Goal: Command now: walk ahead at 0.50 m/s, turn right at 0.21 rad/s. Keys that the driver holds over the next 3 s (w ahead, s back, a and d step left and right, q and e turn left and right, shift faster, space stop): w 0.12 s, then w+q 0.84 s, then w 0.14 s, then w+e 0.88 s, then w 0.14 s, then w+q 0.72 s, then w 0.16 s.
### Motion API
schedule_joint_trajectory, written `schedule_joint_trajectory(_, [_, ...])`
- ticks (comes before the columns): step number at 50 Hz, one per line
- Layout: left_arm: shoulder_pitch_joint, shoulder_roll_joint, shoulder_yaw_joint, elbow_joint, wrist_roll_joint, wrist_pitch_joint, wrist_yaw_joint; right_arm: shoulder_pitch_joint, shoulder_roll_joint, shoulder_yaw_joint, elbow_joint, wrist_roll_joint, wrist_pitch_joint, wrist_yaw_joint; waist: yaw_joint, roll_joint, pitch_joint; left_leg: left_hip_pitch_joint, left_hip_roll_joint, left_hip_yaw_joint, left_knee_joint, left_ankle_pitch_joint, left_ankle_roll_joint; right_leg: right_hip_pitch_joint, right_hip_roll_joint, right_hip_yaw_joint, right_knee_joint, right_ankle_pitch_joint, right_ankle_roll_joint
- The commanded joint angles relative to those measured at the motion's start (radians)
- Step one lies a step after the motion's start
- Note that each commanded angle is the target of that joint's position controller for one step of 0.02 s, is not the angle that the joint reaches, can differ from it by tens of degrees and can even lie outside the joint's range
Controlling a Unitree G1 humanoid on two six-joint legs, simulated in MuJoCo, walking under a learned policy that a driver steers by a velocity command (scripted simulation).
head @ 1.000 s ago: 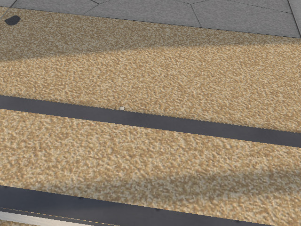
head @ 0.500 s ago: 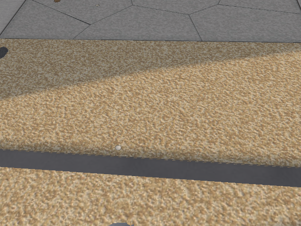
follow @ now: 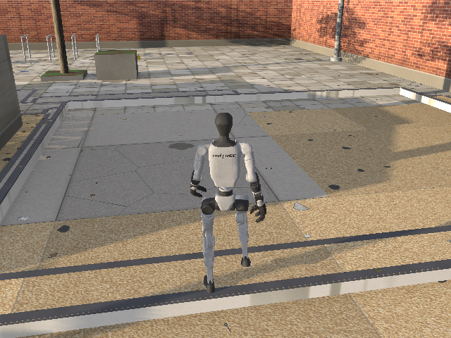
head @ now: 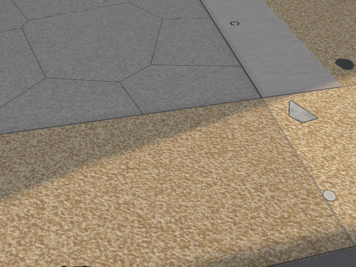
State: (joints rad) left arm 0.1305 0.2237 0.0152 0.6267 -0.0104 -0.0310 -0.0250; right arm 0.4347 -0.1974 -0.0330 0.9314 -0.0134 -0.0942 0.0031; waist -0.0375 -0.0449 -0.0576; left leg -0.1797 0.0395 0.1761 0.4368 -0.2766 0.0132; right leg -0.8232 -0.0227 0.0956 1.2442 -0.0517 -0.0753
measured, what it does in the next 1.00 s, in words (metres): walks ahead, turning left: right foot, then left foot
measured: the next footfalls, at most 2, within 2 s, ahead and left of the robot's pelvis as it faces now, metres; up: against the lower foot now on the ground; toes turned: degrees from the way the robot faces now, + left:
right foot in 0.20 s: +0.27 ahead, -0.15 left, +0.00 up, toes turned -3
left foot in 0.74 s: +0.42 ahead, +0.11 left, +0.00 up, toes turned +18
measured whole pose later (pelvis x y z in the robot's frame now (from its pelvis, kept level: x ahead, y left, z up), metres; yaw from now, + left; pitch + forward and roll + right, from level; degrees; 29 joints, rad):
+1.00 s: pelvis +0.49 +0.04 -0.04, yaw +25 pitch +3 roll +0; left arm -0.04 0.25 0.05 0.61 0.06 -0.12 -0.06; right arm 0.48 -0.23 -0.04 0.82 -0.02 -0.08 -0.01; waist -0.09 -0.03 -0.02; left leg -0.30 -0.11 -0.10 0.79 -0.54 0.08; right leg -0.69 -0.04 0.11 0.76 0.24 -0.04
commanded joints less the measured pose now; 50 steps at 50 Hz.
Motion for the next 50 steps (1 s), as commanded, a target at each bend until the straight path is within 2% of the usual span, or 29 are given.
schedule_joint_trajectory(1, [-0.007, 0.026, -0.002, -0.036, -0.004, -0.007, -0.016, -0.098, -0.149, -0.027, -0.079, 0.019, -0.028, -0.021, 0.037, 0.103, 0.07, -0.055, 0.187, -0.122, -0.267, 0.209, 0.166, 0.136, -0.048, -0.076, -0.319, 0.079, 0.033])
schedule_joint_trajectory(4, [-0.117, 0.021, -0.003, -0.059, -0.02, -0.016, -0.026, -0.039, -0.211, -0.045, -0.063, 0.041, -0.011, -0.019, -0.028, 0.13, 0.109, 0.061, 0.243, -0.153, -0.29, 0.151, 0.175, 0.172, -0.059, -0.123, -0.528, -0.007, 0.034])
schedule_joint_trajectory(7, [-0.132, 0.041, 0.01, -0.056, -0.012, -0.025, -0.028, 0.012, -0.209, -0.048, -0.037, 0.048, 0.012, -0.008, -0.046, 0.138, 0.16, 0.145, 0.277, -0.178, -0.258, 0.166, 0.171, 0.214, -0.045, -0.142, -0.656, -0.091, 0.007])
schedule_joint_trajectory(9, [0.013, 0.085, 0.042, -0.014, -0.004, -0.035, -0.023, -0.021, -0.224, -0.049, -0.032, 0.05, 0.025, -0.002, 0.046, 0.144, 0.105, 0.142, 0.245, -0.165, -0.101, 0.419, 0.149, 0.42, 0.014, -0.175, -0.749, -0.11, -0.018])
schedule_joint_trajectory(10, [0.184, 0.139, 0.074, 0.04, 0.004, -0.037, -0.014, -0.035, -0.207, -0.042, -0.034, 0.045, 0.028, -0.001, 0.123, 0.124, 0.004, 0.084, 0.185, -0.122, 0.106, 0.527, 0.12, 0.645, 0.024, -0.166, -0.75, -0.081, -0.036])
schedule_joint_trajectory(11, [0.368, 0.229, 0.104, 0.066, 0.017, -0.037, 0.005, -0.05, -0.15, -0.021, -0.068, 0.025, 0.021, 0.002, 0.191, -0.007, -0.164, -0.144, 0.113, -0.092, 0.447, 0.28, 0.08, 0.958, -0.18, 0.066, -0.722, -0.033, -0.093])
schedule_joint_trajectory(12, [0.381, 0.286, 0.107, 0.056, 0.031, -0.038, 0.008, 0.038, -0.021, 0.013, -0.093, 0.035, 0.0, 0.004, 0.131, -0.237, -0.262, -0.479, -0.052, -0.167, 0.771, -0.226, 0.027, 1.164, -0.394, 0.52, -0.904, -0.265, -0.221])
schedule_joint_trajectory(13, [0.362, 0.189, 0.086, 0.056, 0.028, -0.047, 0.004, -0.002, -0.129, -0.018, -0.08, 0.059, -0.01, 0.003, 0.148, -0.127, -0.227, -0.55, -0.021, -0.299, 0.914, -0.22, 0.027, 1.078, -0.398, 0.56, -0.971, -0.338, -0.201])
schedule_joint_trajectory(15, [0.228, 0.102, 0.059, 0.053, 0.016, -0.059, -0.002, -0.086, -0.155, -0.039, -0.102, 0.067, -0.005, -0.004, 0.099, -0.058, -0.062, -0.562, 0.052, -0.294, 0.914, -0.064, 0.027, 0.87, -0.333, 0.274, -0.984, -0.2, -0.14])
schedule_joint_trajectory(18, [0.164, 0.039, 0.051, 0.082, 0.024, -0.081, -0.001, -0.066, -0.127, -0.052, -0.095, 0.058, 0.03, -0.013, 0.039, -0.068, 0.016, -0.452, 0.092, -0.295, 0.794, 0.065, 0.027, 0.721, -0.244, 0.035, -1.043, -0.011, -0.091])
schedule_joint_trajectory(23, [0.165, 0.106, 0.078, 0.135, 0.031, -0.092, 0.035, -0.189, -0.093, -0.052, -0.155, 0.043, 0.057, -0.008, 0.027, -0.021, 0.115, -0.482, 0.082, -0.298, 0.521, 0.209, 0.027, 0.666, -0.212, -0.149, -1.09, 0.158, -0.082])
schedule_joint_trajectory(26, [0.17, 0.156, 0.098, 0.153, 0.033, -0.088, 0.044, -0.239, -0.076, -0.04, -0.184, 0.031, 0.053, 0.019, 0.043, -0.011, 0.096, -0.432, 0.084, -0.237, 0.426, 0.281, 0.021, 0.684, -0.223, -0.216, -1.075, 0.207, -0.102])
schedule_joint_trajectory(27, [0.18, 0.174, 0.104, 0.151, 0.05, -0.098, 0.044, -0.187, -0.116, -0.06, -0.165, 0.02, 0.053, 0.027, 0.033, 0.022, 0.056, -0.431, 0.088, -0.232, 0.57, 0.349, 0.023, 0.725, -0.273, -0.206, -1.005, 0.289, -0.129])
schedule_joint_trajectory(30, [0.192, 0.145, 0.102, 0.159, 0.023, -0.089, 0.042, -0.258, -0.132, -0.067, -0.205, 0.019, 0.059, 0.036, 0.057, 0.03, 0.109, -0.571, 0.088, -0.231, 0.601, 0.269, 0.05, 0.809, -0.302, -0.221, -0.928, 0.308, -0.124])
schedule_joint_trajectory(32, [0.222, 0.142, 0.104, 0.172, -0.002, -0.08, 0.035, -0.287, -0.136, -0.071, -0.231, 0.035, 0.074, 0.052, 0.069, -0.01, 0.118, -0.626, 0.085, -0.198, 0.618, 0.172, 0.07, 0.888, -0.316, -0.22, -0.865, 0.36, -0.122])
schedule_joint_trajectory(34, [0.135, 0.178, 0.112, 0.138, -0.009, -0.075, 0.035, -0.233, -0.151, -0.082, -0.234, 0.033, 0.085, 0.062, 0.015, -0.035, 0.097, -0.436, 0.032, -0.095, 0.577, 0.099, 0.089, 0.805, -0.284, -0.291, -0.76, 0.594, -0.087])
schedule_joint_trajectory(35, [0.064, 0.204, 0.118, 0.112, -0.021, -0.077, 0.032, -0.12, -0.177, -0.098, -0.209, 0.031, 0.093, 0.06, -0.055, -0.046, 0.052, -0.21, -0.026, -0.023, 0.555, 0.069, 0.102, 0.692, -0.251, -0.335, -0.641, 0.754, -0.068])
schedule_joint_trajectory(36, [-0.003, 0.234, 0.125, 0.09, -0.036, -0.091, 0.022, 0.057, -0.229, -0.125, -0.163, 0.028, 0.096, 0.05, -0.152, -0.039, -0.018, 0.062, -0.092, 0.034, 0.535, 0.073, 0.12, 0.558, -0.231, -0.329, -0.425, 0.828, -0.063])
schedule_joint_trajectory(37, [-0.148, 0.234, 0.125, 0.055, -0.06, -0.114, 0.006, 0.281, -0.285, -0.156, -0.104, 0.026, 0.093, 0.03, -0.318, 0.044, -0.037, 0.323, -0.094, -0.005, 0.328, 0.239, 0.173, 0.354, -0.162, -0.319, -0.042, 0.536, -0.008])
schedule_joint_trajectory(38, [-0.101, 0.102, 0.098, 0.023, -0.043, -0.141, -0.007, 0.163, -0.321, -0.149, -0.116, 0.032, 0.09, 0.016, -0.209, 0.407, 0.114, 0.271, 0.052, -0.367, 0.108, 0.439, 0.305, 0.076, 0.076, -0.296, 0.445, -0.488, 0.055])
schedule_joint_trajectory(39, [0.047, 0.068, 0.077, -0.01, -0.037, -0.169, -0.01, 0.036, -0.243, -0.076, -0.182, 0.045, 0.046, 0.035, -0.018, 0.418, 0.023, 0.217, 0.164, -0.779, 0.007, 0.523, 0.413, -0.022, 0.057, -0.028, 0.417, -0.596, 0.017])
schedule_joint_trajectory(40, [-0.004, 0.117, 0.085, -0.028, -0.044, -0.159, 0.006, 0.029, -0.212, -0.075, -0.201, 0.047, 0.023, 0.052, -0.028, 0.227, 0.026, 0.156, 0.218, -0.832, -0.066, 0.421, 0.399, -0.014, 0.042, 0.008, 0.352, -0.518, 0.015])
schedule_joint_trajectory(41, [-0.037, 0.094, 0.076, -0.053, -0.043, -0.145, 0.011, -0.003, -0.263, -0.092, -0.189, 0.061, 0.012, 0.054, 0.036, 0.078, 0.061, 0.123, 0.231, -0.886, -0.057, 0.181, 0.371, -0.095, 0.013, 0.013, 0.207, -0.46, 0.006])
schedule_joint_trajectory(43, [-0.029, 0.102, 0.074, -0.028, -0.01, -0.109, 0.03, -0.126, -0.232, -0.079, -0.229, 0.058, 0.001, 0.035, 0.092, -0.041, 0.069, -0.064, 0.239, -0.818, 0.034, 0.185, 0.34, -0.001, -0.051, 0.034, 0.019, -0.409, 0.033])
schedule_joint_trajectory(45, [-0.058, 0.102, 0.065, -0.029, 0.017, -0.097, 0.015, -0.134, -0.245, -0.08, -0.243, 0.021, -0.001, 0.006, 0.082, -0.025, 0.049, -0.174, 0.175, -0.702, 0.067, 0.255, 0.314, 0.112, -0.047, 0.004, -0.128, -0.216, 0.043])
schedule_joint_trajectory(46, [-0.148, 0.139, 0.076, -0.047, 0.015, -0.107, -0.002, -0.047, -0.206, -0.068, -0.216, 0.024, -0.012, -0.018, 0.038, 0.007, 0.061, -0.125, 0.11, -0.644, 0.114, 0.091, 0.272, 0.034, -0.051, 0.04, -0.267, 0.001, 0.027])
schedule_joint_trajectory(48, [-0.247, 0.055, 0.042, -0.075, 0.063, -0.112, -0.042, -0.01, -0.161, -0.051, -0.201, 0.033, 0.006, -0.061, -0.015, 0.063, 0.044, -0.26, -0.015, -0.508, 0.112, -0.068, 0.23, 0.224, 0.026, -0.042, -0.56, 0.37, 0.015])
schedule_joint_trajectory(49, [-0.003, -0.112, -0.038, 0.02, 0.189, -0.069, -0.054, -0.006, -0.066, 0.027, -0.143, -0.137, -0.015, 0.003, -0.007, 0.205, -0.023, -0.376, -0.133, -0.241, 0.225, -0.142, 0.169, 0.438, 0.006, -0.063, -0.589, 0.678, 0.053])
schedule_joint_trajectory(50, [-0.193, 0.039, 0.041, -0.059, 0.05, -0.078, -0.056, 0.006, -0.142, -0.05, -0.178, 0.039, 0.008, -0.043, -0.013, 0.049, 0.031, -0.457, -0.051, -0.423, 0.12, -0.153, 0.19, 0.511, 0.078, -0.122, -0.623, 0.572, 0.034])
Over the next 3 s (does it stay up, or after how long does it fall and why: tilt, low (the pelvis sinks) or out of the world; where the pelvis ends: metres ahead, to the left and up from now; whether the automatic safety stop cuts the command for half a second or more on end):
stays up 1.55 0.27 -0.15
